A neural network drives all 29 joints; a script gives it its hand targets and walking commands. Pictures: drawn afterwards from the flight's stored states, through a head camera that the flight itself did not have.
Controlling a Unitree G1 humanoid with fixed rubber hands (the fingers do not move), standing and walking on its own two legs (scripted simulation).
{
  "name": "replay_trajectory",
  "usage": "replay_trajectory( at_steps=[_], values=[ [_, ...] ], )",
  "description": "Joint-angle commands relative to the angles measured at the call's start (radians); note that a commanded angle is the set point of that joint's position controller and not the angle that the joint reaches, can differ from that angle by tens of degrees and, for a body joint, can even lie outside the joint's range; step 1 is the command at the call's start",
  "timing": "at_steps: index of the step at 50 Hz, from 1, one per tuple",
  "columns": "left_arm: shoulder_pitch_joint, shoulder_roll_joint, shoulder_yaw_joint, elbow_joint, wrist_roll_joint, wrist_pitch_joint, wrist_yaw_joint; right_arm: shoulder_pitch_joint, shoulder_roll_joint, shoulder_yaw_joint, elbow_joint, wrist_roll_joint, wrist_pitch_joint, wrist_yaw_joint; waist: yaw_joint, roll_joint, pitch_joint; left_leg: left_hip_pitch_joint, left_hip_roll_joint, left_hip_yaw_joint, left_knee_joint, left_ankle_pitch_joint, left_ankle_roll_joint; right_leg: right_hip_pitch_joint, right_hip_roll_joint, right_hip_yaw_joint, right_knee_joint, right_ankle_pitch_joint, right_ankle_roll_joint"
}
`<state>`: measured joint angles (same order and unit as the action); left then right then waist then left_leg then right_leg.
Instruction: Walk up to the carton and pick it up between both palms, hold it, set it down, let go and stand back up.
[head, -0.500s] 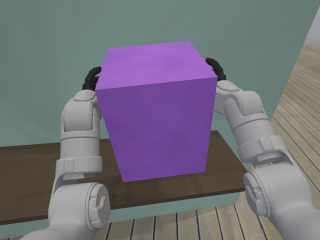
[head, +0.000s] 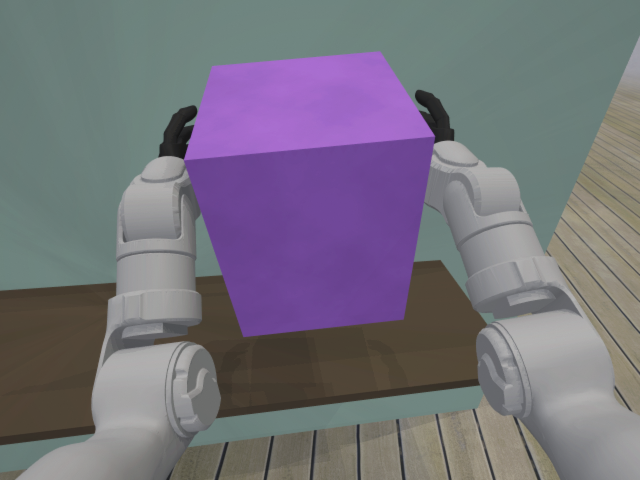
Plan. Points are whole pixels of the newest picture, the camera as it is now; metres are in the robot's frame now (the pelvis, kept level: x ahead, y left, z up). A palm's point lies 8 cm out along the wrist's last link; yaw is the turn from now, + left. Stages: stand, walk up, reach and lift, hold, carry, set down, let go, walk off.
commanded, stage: set down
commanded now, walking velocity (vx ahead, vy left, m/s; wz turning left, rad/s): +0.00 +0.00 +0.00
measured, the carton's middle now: (310, 196) +0.38 +0.01 +0.27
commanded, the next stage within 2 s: none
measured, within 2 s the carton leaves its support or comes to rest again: neither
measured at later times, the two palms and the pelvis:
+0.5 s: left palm (191, 220) +0.39 +0.16 +0.22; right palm (416, 225) +0.38 -0.14 +0.22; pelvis +0.01 +0.01 +0.00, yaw +2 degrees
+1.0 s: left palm (184, 233) +0.40 +0.17 +0.20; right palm (400, 230) +0.40 -0.12 +0.20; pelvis +0.01 +0.00 +0.00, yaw +1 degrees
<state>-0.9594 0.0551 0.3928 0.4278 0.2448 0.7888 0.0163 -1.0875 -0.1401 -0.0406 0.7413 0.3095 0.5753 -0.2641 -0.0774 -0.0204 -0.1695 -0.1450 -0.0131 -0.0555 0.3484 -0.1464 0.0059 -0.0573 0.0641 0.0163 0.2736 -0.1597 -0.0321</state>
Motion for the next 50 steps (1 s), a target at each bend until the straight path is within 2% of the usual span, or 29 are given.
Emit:
replay_trajectory(
  at_steps=[1,3,5,10,11,12,13,16,18,21,28,31,34,37,41,46,50],
  values=[
    [-0.735,-0.474,-0.257,0.06,-0.065,-0.157,-0.202,-0.744,0.607,0.073,-0.097,-0.046,-0.173,0.138,-0.005,0.01,-0.192,0.189,-0.013,0.053,-0.069,0.033,0.001,0.029,-0.024,-0.045,-0.073,0.033,0.087],
    [-0.667,-0.431,-0.202,0.117,-0.011,-0.181,-0.234,-0.67,0.572,0.023,-0.016,-0.117,-0.212,0.148,-0.007,-0.008,-0.115,0.179,-0.015,0.069,-0.095,0.014,0.01,0.076,-0.037,-0.046,-0.082,0.02,0.087],
    [-0.621,-0.425,-0.187,0.131,0.019,-0.2,-0.261,-0.63,0.547,-0.004,-0.003,-0.163,-0.253,0.154,-0.019,-0.009,-0.076,0.198,-0.016,0.079,-0.106,0.052,0.007,0.114,-0.038,-0.056,-0.084,0.053,0.083],
    [-0.602,-0.493,-0.293,-0.001,-0.007,-0.25,-0.26,-0.62,0.544,0.059,-0.104,-0.173,-0.383,0.161,-0.041,0.048,-0.18,0.331,-0.02,0.082,-0.024,0.37,-0.038,0.171,-0.019,-0.097,-0.044,0.28,0.074],
    [-0.58,-0.496,-0.32,-0.115,0.005,-0.242,-0.242,-0.543,0.514,0.08,-0.056,-0.132,-0.375,0.166,-0.079,0.073,-0.182,0.414,-0.004,0.064,0.002,0.439,-0.059,0.148,-0.015,-0.084,-0.031,0.302,0.058],
    [-0.574,-0.515,-0.356,-0.154,-0.005,-0.227,-0.235,-0.556,0.521,0.116,-0.117,-0.118,-0.396,0.167,-0.067,0.084,-0.188,0.419,-0.009,0.059,0.019,0.487,-0.064,0.144,-0.019,-0.097,-0.034,0.311,0.062],
    [-0.583,-0.53,-0.405,-0.186,-0.028,-0.221,-0.232,-0.589,0.527,0.145,-0.182,-0.099,-0.412,0.165,-0.081,0.085,-0.24,0.437,-0.009,0.058,0.037,0.531,-0.069,0.145,-0.018,-0.1,-0.027,0.344,0.069],
    [-0.591,-0.572,-0.51,-0.266,-0.077,-0.234,-0.206,-0.65,0.565,0.222,-0.339,-0.064,-0.454,0.161,-0.079,0.103,-0.33,0.459,-0.015,0.048,0.075,0.603,-0.078,0.143,-0.019,-0.114,-0.006,0.407,0.087],
    [-0.588,-0.588,-0.541,-0.286,-0.086,-0.246,-0.182,-0.659,0.58,0.258,-0.39,-0.059,-0.466,0.163,-0.066,0.115,-0.354,0.474,-0.012,0.039,0.086,0.601,-0.079,0.129,-0.016,-0.12,-0.002,0.404,0.086],
    [-0.571,-0.595,-0.549,-0.27,-0.082,-0.25,-0.156,-0.658,0.58,0.277,-0.398,-0.065,-0.464,0.169,-0.039,0.106,-0.343,0.463,-0.005,0.032,0.074,0.522,-0.068,0.101,-0.013,-0.124,-0.007,0.347,0.083],
    [-0.539,-0.559,-0.417,-0.103,-0.033,-0.236,-0.152,-0.659,0.572,0.201,-0.263,-0.132,-0.444,0.198,0.034,0.018,-0.236,0.31,-0.002,0.06,-0.024,0.211,-0.001,0.076,-0.018,-0.102,-0.025,0.17,0.078],
    [-0.529,-0.529,-0.346,-0.034,-0.007,-0.233,-0.163,-0.637,0.564,0.138,-0.186,-0.174,-0.442,0.213,0.044,-0.004,-0.199,0.274,-0.002,0.077,-0.054,0.131,0.016,0.073,-0.023,-0.096,-0.037,0.117,0.075],
    [-0.522,-0.507,-0.296,0.015,0.014,-0.238,-0.175,-0.603,0.554,0.071,-0.121,-0.221,-0.447,0.223,0.036,-0.01,-0.167,0.255,-0.005,0.094,-0.071,0.084,0.018,0.075,-0.03,-0.096,-0.046,0.097,0.077],
    [-0.527,-0.499,-0.276,0.027,0.024,-0.253,-0.184,-0.574,0.547,0.017,-0.08,-0.261,-0.461,0.231,0.023,-0.001,-0.158,0.264,-0.007,0.104,-0.074,0.09,0.007,0.084,-0.034,-0.103,-0.047,0.105,0.079],
    [-0.544,-0.519,-0.304,0.013,0.014,-0.287,-0.183,-0.558,0.547,-0.015,-0.067,-0.289,-0.493,0.235,0.005,0.032,-0.194,0.32,-0.005,0.107,-0.05,0.18,-0.026,0.093,-0.032,-0.117,-0.037,0.158,0.079],
    [-0.567,-0.564,-0.379,-0.025,-0.019,-0.33,-0.166,-0.564,0.554,0.004,-0.087,-0.289,-0.537,0.239,-0.002,0.078,-0.266,0.396,0.0,0.099,-0.002,0.333,-0.068,0.088,-0.024,-0.132,-0.023,0.23,0.072],
    [-0.563,-0.582,-0.41,-0.034,-0.034,-0.351,-0.151,-0.571,0.562,0.035,-0.104,-0.281,-0.555,0.24,0.006,0.084,-0.292,0.41,0.001,0.091,0.021,0.405,-0.078,0.089,-0.021,-0.134,-0.016,0.275,0.072]
  ],
)
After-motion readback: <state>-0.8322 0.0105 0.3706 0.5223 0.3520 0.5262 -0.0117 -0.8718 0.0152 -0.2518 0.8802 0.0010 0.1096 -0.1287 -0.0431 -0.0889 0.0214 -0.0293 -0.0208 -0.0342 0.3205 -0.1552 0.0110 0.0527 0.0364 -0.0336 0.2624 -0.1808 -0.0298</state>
